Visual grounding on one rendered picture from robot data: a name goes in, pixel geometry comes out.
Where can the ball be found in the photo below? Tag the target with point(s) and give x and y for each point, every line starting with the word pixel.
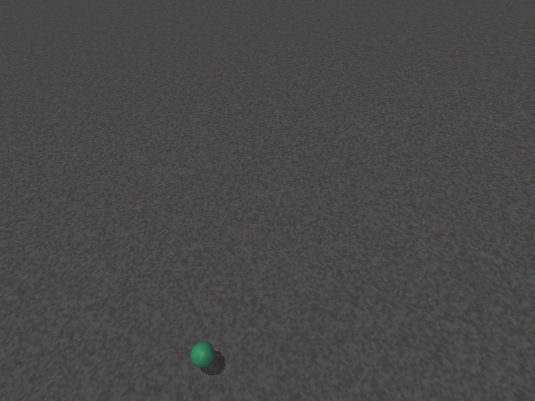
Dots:
pixel 202 354

